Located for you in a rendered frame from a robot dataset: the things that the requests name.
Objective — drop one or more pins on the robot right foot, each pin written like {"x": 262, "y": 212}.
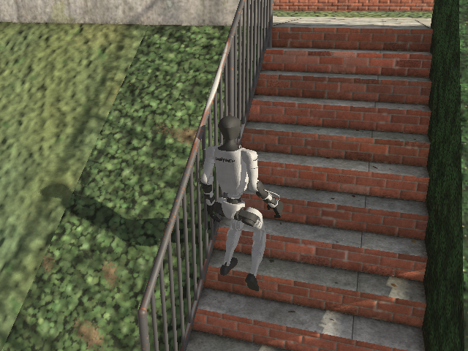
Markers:
{"x": 252, "y": 282}

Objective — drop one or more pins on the robot right shin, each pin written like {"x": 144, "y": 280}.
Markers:
{"x": 258, "y": 249}

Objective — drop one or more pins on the robot right forearm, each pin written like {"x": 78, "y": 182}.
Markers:
{"x": 266, "y": 196}

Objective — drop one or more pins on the robot left hand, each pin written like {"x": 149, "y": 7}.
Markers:
{"x": 212, "y": 215}

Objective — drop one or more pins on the robot left upper arm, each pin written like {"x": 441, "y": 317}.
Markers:
{"x": 208, "y": 166}

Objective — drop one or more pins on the robot left forearm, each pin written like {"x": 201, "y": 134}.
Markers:
{"x": 208, "y": 193}

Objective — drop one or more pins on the robot right upper arm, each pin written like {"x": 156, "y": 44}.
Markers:
{"x": 250, "y": 157}

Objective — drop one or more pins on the robot right hand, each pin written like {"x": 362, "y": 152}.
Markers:
{"x": 278, "y": 209}

